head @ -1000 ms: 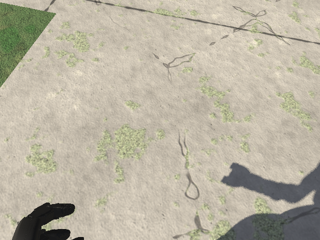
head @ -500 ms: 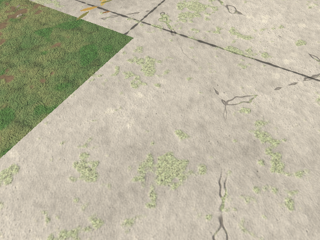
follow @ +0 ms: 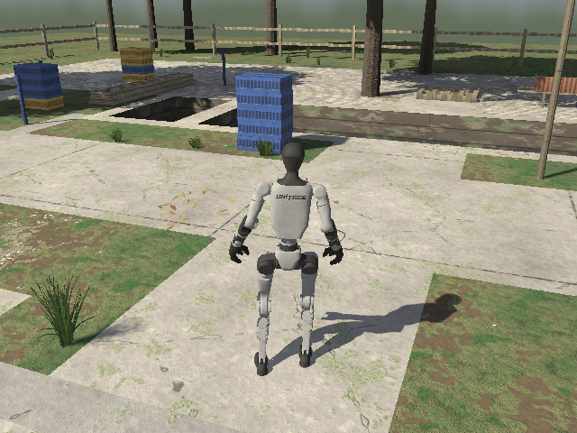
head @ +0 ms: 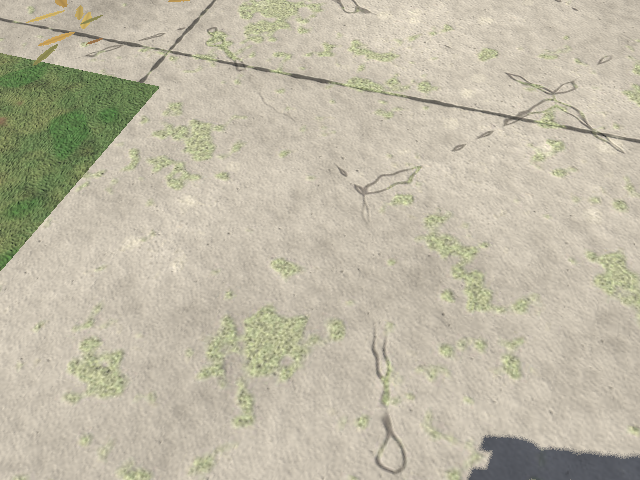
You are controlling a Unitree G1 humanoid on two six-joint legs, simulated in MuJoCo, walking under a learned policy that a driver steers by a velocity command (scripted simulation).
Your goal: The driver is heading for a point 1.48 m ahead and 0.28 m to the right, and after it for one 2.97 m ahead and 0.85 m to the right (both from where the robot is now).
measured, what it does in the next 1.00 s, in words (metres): walks ahead, turning right: right foot, then left foot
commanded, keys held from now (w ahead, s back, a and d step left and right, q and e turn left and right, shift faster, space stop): e+shift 0.30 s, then w+e+shift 0.04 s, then e+shift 0.10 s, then shift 0.24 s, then w+shift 0.10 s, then w+q+shift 0.18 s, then q+shift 0.04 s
